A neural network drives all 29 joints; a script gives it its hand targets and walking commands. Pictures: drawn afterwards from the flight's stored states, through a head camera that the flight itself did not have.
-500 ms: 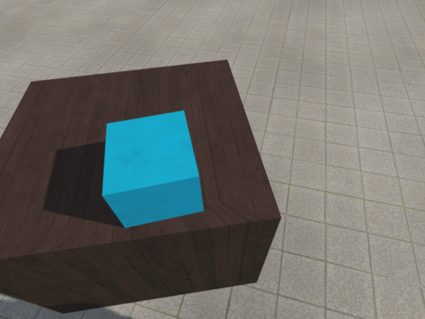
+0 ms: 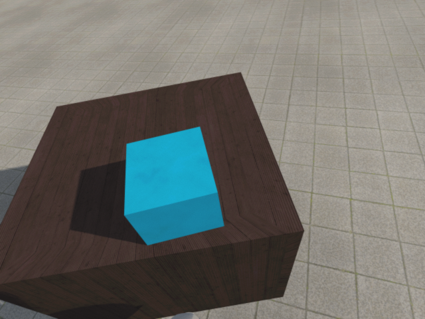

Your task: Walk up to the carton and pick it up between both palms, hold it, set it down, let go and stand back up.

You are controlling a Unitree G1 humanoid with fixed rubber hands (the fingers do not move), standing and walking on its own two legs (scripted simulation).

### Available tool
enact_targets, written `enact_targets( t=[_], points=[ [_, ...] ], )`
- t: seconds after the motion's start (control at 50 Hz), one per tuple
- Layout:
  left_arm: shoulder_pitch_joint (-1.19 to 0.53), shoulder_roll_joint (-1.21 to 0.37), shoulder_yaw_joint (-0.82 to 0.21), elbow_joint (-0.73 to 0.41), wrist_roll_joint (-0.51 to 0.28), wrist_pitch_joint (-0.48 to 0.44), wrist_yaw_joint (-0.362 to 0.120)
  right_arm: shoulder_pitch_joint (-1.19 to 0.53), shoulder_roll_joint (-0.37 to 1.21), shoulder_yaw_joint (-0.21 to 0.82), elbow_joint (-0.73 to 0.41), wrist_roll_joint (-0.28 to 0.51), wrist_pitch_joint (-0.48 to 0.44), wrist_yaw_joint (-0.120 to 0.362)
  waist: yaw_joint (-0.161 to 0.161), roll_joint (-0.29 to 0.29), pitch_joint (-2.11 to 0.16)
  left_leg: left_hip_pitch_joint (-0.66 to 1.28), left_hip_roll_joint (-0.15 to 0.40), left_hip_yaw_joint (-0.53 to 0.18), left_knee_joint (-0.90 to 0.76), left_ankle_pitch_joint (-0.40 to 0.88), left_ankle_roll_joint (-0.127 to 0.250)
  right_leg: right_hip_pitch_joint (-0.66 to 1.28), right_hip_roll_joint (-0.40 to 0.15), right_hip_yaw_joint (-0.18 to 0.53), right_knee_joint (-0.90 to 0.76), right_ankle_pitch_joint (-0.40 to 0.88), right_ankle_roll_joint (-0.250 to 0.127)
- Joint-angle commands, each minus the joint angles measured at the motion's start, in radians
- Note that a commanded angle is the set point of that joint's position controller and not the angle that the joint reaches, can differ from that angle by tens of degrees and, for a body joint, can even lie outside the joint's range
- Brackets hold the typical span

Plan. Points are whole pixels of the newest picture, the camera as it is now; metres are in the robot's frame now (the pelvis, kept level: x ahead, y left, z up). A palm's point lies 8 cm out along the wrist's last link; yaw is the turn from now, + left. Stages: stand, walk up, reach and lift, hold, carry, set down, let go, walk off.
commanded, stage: walk up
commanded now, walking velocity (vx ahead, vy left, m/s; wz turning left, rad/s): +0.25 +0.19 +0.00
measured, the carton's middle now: (174, 184) +0.46 +0.15 -0.06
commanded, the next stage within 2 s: none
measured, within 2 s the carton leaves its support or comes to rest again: neither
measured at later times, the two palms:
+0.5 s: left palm out of the picture +0.06 +0.38 -0.17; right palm out of the picture +0.13 -0.08 -0.12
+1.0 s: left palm out of the picture +0.09 +0.35 -0.16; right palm out of the picture +0.11 -0.06 -0.16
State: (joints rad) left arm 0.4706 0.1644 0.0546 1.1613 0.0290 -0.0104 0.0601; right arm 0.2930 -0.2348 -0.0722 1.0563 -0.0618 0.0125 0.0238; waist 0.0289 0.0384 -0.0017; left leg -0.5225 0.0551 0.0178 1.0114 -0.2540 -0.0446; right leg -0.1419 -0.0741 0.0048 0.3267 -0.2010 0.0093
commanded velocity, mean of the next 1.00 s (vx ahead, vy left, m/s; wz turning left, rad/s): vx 0.01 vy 0.02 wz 0.00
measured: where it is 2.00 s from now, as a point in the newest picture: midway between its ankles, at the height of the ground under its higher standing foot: outside the picture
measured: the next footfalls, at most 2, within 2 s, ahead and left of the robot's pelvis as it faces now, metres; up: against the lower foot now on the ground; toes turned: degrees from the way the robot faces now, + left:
left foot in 0.22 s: +0.17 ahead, +0.23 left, +0.00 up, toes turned +10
right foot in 0.78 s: +0.12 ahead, +0.06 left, +0.00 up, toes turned -1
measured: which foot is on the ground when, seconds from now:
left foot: up 0.00-0.20, down 0.22-1.00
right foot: down 0.00-0.24, up 0.26-0.76, down 0.78-1.00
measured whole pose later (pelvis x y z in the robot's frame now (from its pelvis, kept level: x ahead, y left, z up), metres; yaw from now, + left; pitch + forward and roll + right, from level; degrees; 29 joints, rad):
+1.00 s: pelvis +0.12 +0.15 -0.01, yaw +1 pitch -2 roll +0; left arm 0.33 0.10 -0.02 1.15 0.00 -0.03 0.04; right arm 0.31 -0.12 0.00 1.09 -0.01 -0.01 -0.02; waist -0.02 -0.01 0.03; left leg -0.15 -0.02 0.17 0.35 -0.18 0.07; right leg -0.08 0.02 -0.05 0.38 -0.27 -0.04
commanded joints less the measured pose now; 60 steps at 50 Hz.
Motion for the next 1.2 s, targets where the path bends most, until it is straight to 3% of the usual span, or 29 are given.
enact_targets(
  t=[0.0, 0.04, 0.06, 0.08, 0.1, 0.12, 0.14, 0.16, 0.18, 0.2, 0.22, 0.24, 0.26, 0.28, 0.32, 0.38, 0.42, 0.46, 0.52, 0.62, 0.66, 0.7, 0.72, 0.78, 0.84, 0.96, 1.02, 1.08, 1.18],
  points=[
    [-0.010, 0.105, 0.017, -0.057, 0.013, -0.035, -0.029, 0.005, 0.019, 0.008, -0.075, 0.034, 0.001, 0.022, -0.016, -0.426, 0.158, -0.007, 0.039, 0.057, -0.138, 0.084, -0.041, -0.170, -0.146, 0.041, -0.187, -0.231, -0.058],
    [0.013, 0.095, 0.015, -0.056, 0.020, -0.043, -0.039, -0.046, 0.018, 0.009, -0.088, 0.047, -0.002, 0.025, 0.013, -0.439, 0.201, 0.025, 0.040, 0.083, -0.269, 0.097, -0.051, -0.188, -0.138, 0.002, -0.188, -0.196, -0.061],
    [-0.039, 0.099, 0.010, -0.092, 0.013, -0.040, -0.029, -0.085, -0.017, -0.005, -0.103, 0.057, 0.004, 0.003, 0.019, -0.392, 0.257, 0.029, 0.024, 0.084, -0.315, 0.106, -0.056, -0.180, -0.129, -0.041, -0.058, 0.292, -0.073],
    [-0.007, 0.125, 0.021, -0.082, 0.015, -0.045, -0.028, -0.084, -0.030, -0.012, -0.100, 0.058, -0.002, -0.011, 0.040, -0.367, 0.202, 0.022, -0.017, 0.113, -0.369, 0.086, -0.059, -0.083, -0.110, -0.076, 0.015, 0.526, -0.073],
    [0.016, 0.170, 0.033, -0.087, 0.010, -0.046, -0.021, -0.078, -0.036, -0.009, -0.101, 0.060, -0.010, -0.018, 0.048, -0.350, 0.157, 0.037, -0.022, 0.123, -0.404, 0.084, -0.055, -0.020, -0.130, -0.060, 0.061, 0.630, -0.076],
    [0.025, 0.188, 0.040, -0.095, 0.008, -0.044, -0.017, -0.083, -0.040, -0.008, -0.110, 0.063, -0.013, -0.021, 0.059, -0.371, 0.140, 0.079, -0.001, 0.119, -0.459, 0.128, -0.049, -0.022, -0.156, -0.031, 0.074, 0.619, -0.073],
    [0.014, 0.214, 0.050, -0.098, 0.011, -0.034, -0.010, -0.032, -0.058, -0.013, -0.103, 0.067, -0.012, -0.022, 0.030, -0.341, 0.103, 0.182, 0.012, 0.105, -0.523, 0.145, -0.043, -0.039, -0.187, 0.013, 0.093, 0.520, -0.061],
    [0.044, 0.128, 0.018, -0.051, -0.017, -0.023, -0.013, 0.100, -0.025, 0.003, -0.071, 0.068, -0.039, -0.024, -0.064, -0.351, 0.014, 0.413, 0.037, 0.057, -0.647, 0.278, -0.035, -0.105, -0.041, -0.034, 0.159, 0.211, -0.028],
    [0.113, 0.073, 0.010, -0.034, -0.015, -0.021, -0.016, 0.209, -0.091, -0.020, -0.025, 0.061, -0.062, -0.029, -0.069, -0.136, -0.054, 0.660, 0.089, -0.002, -0.628, 0.378, -0.042, -0.246, 0.002, -0.038, 0.274, -0.121, 0.002],
    [0.147, 0.029, 0.003, -0.039, -0.012, -0.017, -0.018, 0.303, -0.171, -0.039, 0.003, 0.052, -0.071, -0.034, -0.095, 0.135, -0.169, 0.781, 0.282, -0.168, -0.611, 0.483, -0.034, -0.335, 0.041, -0.067, 0.454, -0.441, 0.022],
    [0.195, 0.022, 0.004, -0.039, -0.018, -0.003, -0.013, 0.295, -0.200, -0.034, -0.003, 0.056, -0.069, -0.039, -0.050, 0.251, -0.208, 0.699, 0.384, -0.250, -0.612, 0.522, -0.030, -0.267, 0.037, -0.012, 0.564, -0.501, 0.007],
    [0.202, 0.056, 0.009, -0.059, -0.038, 0.016, -0.014, 0.212, -0.216, -0.042, -0.012, 0.066, -0.052, -0.040, -0.041, 0.401, -0.231, 0.554, 0.392, -0.309, -0.699, 0.291, 0.058, -0.189, 0.010, 0.024, 0.571, -0.411, -0.001],
    [0.120, 0.079, 0.009, -0.078, -0.034, 0.023, -0.021, 0.093, -0.166, -0.026, -0.031, 0.062, -0.045, -0.035, -0.043, 0.427, -0.167, 0.440, 0.336, -0.294, -0.783, 0.128, 0.077, -0.177, 0.004, 0.031, 0.578, -0.397, -0.008],
    [0.058, 0.087, 0.010, -0.077, -0.029, 0.032, -0.032, 0.045, -0.076, 0.010, -0.053, 0.063, -0.043, -0.034, -0.039, 0.404, -0.076, 0.375, 0.247, -0.211, -0.814, 0.146, 0.025, -0.164, 0.009, 0.049, 0.587, -0.373, -0.018],
    [0.057, 0.078, 0.016, -0.042, -0.011, 0.041, -0.047, -0.006, -0.007, 0.039, -0.066, 0.062, -0.039, -0.047, 0.008, 0.342, -0.019, 0.389, 0.182, -0.081, -0.743, 0.384, -0.046, -0.170, 0.015, 0.072, 0.613, -0.282, -0.023],
    [0.102, 0.018, 0.001, 0.001, -0.005, 0.053, -0.039, 0.030, 0.008, 0.040, -0.057, 0.067, -0.050, -0.052, 0.026, 0.189, -0.003, 0.444, 0.171, 0.019, -0.691, 0.654, -0.027, -0.189, 0.029, 0.021, 0.655, -0.209, -0.021],
    [0.046, 0.002, -0.004, -0.012, -0.013, 0.067, -0.034, 0.058, 0.038, 0.048, -0.054, 0.069, -0.047, -0.048, 0.019, 0.147, 0.043, 0.335, 0.158, 0.010, -0.758, 0.477, -0.033, -0.156, 0.025, 0.015, 0.638, -0.157, -0.017],
    [-0.034, 0.021, -0.004, -0.037, -0.011, 0.076, -0.036, 0.076, 0.011, 0.051, -0.047, 0.060, -0.042, -0.052, -0.005, 0.081, 0.095, 0.244, 0.179, -0.062, -0.831, 0.202, 0.011, -0.132, 0.021, 0.002, 0.586, -0.153, -0.003],
    [-0.027, -0.006, -0.022, -0.026, -0.016, 0.074, -0.036, 0.029, -0.029, 0.045, -0.068, 0.047, -0.036, -0.060, 0.015, 0.044, 0.152, 0.237, 0.201, -0.064, -0.880, -0.036, 0.074, -0.165, 0.009, 0.002, 0.478, -0.146, -0.007],
    [-0.070, 0.017, -0.030, -0.042, -0.022, 0.049, -0.023, 0.129, 0.011, 0.047, -0.028, 0.045, -0.031, -0.059, -0.036, 0.040, 0.093, 0.249, 0.246, -0.177, -0.877, -0.112, 0.163, -0.096, -0.002, 0.011, 0.324, -0.204, -0.013],
    [-0.020, -0.006, -0.042, -0.029, -0.020, 0.038, -0.026, 0.082, -0.023, 0.036, -0.045, 0.047, -0.024, -0.064, -0.009, -0.023, 0.059, 0.265, 0.247, -0.147, -0.855, -0.107, 0.196, -0.065, 0.007, -0.020, 0.264, -0.145, -0.032],
    [0.029, -0.007, -0.045, -0.003, -0.023, 0.018, -0.022, 0.023, -0.030, 0.031, -0.060, 0.057, -0.022, -0.061, 0.022, -0.092, 0.029, 0.339, 0.210, -0.111, -0.803, -0.039, 0.176, -0.022, -0.004, -0.002, 0.093, 0.006, -0.054],
    [-0.010, -0.008, -0.055, -0.012, -0.020, 0.003, -0.019, 0.044, 0.005, 0.044, -0.051, 0.061, -0.023, -0.054, -0.004, -0.158, 0.031, 0.370, 0.165, -0.085, -0.754, 0.049, 0.160, -0.025, -0.032, 0.057, 0.029, 0.085, -0.067],
    [-0.111, 0.045, -0.054, -0.037, -0.028, -0.021, -0.013, 0.132, 0.063, 0.062, -0.007, 0.064, -0.031, -0.046, -0.090, -0.157, 0.045, 0.367, 0.066, -0.019, -0.726, 0.155, 0.121, -0.008, -0.075, 0.092, 0.023, 0.183, -0.075],
    [-0.056, -0.007, -0.066, -0.014, -0.028, -0.025, -0.018, 0.106, 0.013, 0.047, 0.009, 0.054, -0.026, -0.052, -0.056, -0.176, 0.085, 0.456, 0.077, -0.004, -0.696, 0.223, 0.113, -0.085, -0.058, 0.075, -0.031, 0.159, -0.067],
    [-0.041, 0.013, -0.057, -0.021, -0.027, -0.022, -0.013, 0.108, 0.049, 0.059, 0.058, 0.055, -0.023, -0.049, -0.047, 0.002, 0.111, 0.387, 0.075, 0.000, -0.725, 0.156, 0.098, -0.031, -0.060, 0.070, -0.047, 0.096, -0.071],
    [-0.018, 0.003, -0.060, -0.014, -0.022, -0.022, -0.016, 0.102, 0.068, 0.062, 0.066, 0.058, -0.027, -0.054, -0.037, -0.018, 0.089, 0.410, 0.069, 0.010, -0.719, 0.168, 0.094, -0.028, -0.056, 0.069, -0.050, 0.113, -0.071],
    [-0.036, -0.005, -0.058, -0.018, -0.019, -0.021, -0.016, 0.095, 0.058, 0.059, 0.076, 0.056, -0.026, -0.057, -0.034, 0.023, 0.129, 0.385, 0.069, 0.012, -0.715, 0.146, 0.091, -0.043, -0.055, 0.074, -0.049, 0.099, -0.070],
    [-0.031, 0.000, -0.059, -0.008, -0.020, -0.022, -0.016, 0.114, 0.062, 0.058, 0.088, 0.058, -0.022, -0.060, -0.036, -0.052, 0.098, 0.428, 0.077, 0.004, -0.697, 0.149, 0.090, -0.054, -0.040, 0.065, -0.062, 0.079, -0.068]
  ],
)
